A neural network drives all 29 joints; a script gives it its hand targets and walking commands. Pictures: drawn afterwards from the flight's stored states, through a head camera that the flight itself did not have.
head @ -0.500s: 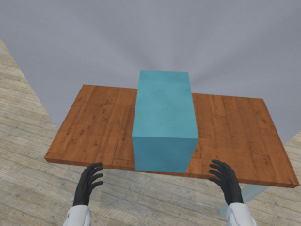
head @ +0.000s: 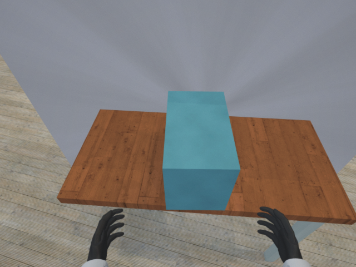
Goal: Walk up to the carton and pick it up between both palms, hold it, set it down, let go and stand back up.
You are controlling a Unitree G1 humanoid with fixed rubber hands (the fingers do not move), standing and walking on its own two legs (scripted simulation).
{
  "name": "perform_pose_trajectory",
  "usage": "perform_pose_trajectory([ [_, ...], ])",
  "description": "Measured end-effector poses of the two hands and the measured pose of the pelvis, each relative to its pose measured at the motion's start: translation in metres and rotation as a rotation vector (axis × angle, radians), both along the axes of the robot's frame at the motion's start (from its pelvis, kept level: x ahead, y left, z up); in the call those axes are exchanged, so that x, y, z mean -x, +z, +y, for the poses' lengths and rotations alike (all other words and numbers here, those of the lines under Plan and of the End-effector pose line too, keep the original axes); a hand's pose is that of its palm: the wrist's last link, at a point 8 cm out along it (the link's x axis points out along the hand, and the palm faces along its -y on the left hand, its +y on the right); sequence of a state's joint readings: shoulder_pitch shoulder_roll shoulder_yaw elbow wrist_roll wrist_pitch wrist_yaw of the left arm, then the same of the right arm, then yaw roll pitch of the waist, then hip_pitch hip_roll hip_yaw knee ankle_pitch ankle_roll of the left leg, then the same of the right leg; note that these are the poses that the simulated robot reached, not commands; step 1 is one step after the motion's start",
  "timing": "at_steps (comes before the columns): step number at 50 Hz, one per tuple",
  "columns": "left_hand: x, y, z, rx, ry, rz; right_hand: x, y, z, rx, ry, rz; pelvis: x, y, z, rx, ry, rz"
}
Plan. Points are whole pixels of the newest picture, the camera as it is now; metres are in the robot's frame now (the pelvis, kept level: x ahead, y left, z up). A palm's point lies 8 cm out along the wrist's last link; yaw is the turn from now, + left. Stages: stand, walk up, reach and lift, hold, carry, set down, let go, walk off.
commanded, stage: set down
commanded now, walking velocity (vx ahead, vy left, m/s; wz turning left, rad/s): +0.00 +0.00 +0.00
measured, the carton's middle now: (195, 149) +0.45 -0.01 -0.03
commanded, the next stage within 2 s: let go in 1.24 s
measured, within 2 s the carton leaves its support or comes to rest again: neither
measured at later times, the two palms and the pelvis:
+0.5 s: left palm (91, 257) +0.16 +0.22 -0.06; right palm (283, 253) +0.18 -0.20 -0.05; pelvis +0.02 +0.01 +0.00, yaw +0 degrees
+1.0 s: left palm (92, 258) +0.16 +0.22 -0.07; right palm (291, 257) +0.17 -0.22 -0.07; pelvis +0.02 +0.00 +0.00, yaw +1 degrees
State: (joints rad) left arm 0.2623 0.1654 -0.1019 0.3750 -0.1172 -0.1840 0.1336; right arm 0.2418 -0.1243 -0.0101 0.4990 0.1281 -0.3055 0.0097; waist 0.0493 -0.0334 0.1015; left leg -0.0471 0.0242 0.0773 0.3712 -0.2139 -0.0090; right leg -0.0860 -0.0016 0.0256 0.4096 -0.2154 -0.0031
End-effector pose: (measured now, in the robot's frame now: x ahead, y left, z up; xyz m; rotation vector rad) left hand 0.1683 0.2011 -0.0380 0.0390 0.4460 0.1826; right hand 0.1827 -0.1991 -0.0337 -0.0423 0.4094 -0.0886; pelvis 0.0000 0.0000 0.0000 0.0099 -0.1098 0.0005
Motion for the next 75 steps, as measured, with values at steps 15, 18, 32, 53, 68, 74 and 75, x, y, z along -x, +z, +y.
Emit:
perform_pose_trajectory([
  [15,0.007,-0.015,0.009,-0.028,-0.029,0.109,0.008,-0.015,0.006,0.014,0.027,0.093,-0.013,0.002,0.011,0.012,-0.001,0.006],
  [18,0.011,-0.018,0.015,-0.032,-0.025,0.138,0.009,-0.019,0.006,0.024,0.032,0.117,-0.015,0.001,0.012,0.012,0.002,0.006],
  [32,0.000,-0.016,0.020,-0.050,-0.036,0.185,-0.002,-0.022,-0.003,0.053,0.048,0.139,-0.019,0.001,0.011,0.015,0.002,0.019],
  [53,0.009,-0.032,0.027,-0.066,-0.035,0.331,0.009,-0.034,-0.019,0.096,0.044,0.228,-0.017,0.001,-0.002,0.011,0.013,0.026],
  [68,0.017,-0.040,0.029,-0.063,-0.048,0.394,0.018,-0.043,-0.014,0.107,0.034,0.269,-0.005,-0.001,-0.002,0.009,0.017,0.020],
  [74,0.015,-0.042,0.029,-0.065,-0.058,0.409,0.022,-0.048,-0.014,0.109,0.032,0.306,-0.001,-0.001,0.000,0.008,0.014,0.024],
  [75,0.015,-0.042,0.029,-0.066,-0.060,0.409,0.023,-0.049,-0.014,0.107,0.027,0.313,-0.001,-0.001,0.000,0.008,0.014,0.024],
])
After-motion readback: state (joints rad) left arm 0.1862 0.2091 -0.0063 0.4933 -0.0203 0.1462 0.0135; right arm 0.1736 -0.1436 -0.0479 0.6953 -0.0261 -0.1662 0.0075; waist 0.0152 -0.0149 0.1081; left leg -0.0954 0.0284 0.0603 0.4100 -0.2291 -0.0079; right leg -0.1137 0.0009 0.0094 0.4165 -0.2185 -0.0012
